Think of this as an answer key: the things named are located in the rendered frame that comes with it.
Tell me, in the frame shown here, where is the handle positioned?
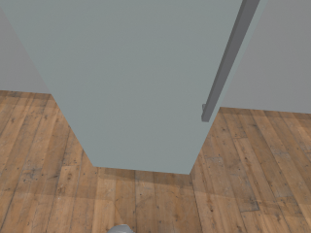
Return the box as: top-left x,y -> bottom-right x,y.
201,0 -> 260,122

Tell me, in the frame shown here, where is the fridge door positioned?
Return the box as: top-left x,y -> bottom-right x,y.
0,0 -> 268,175

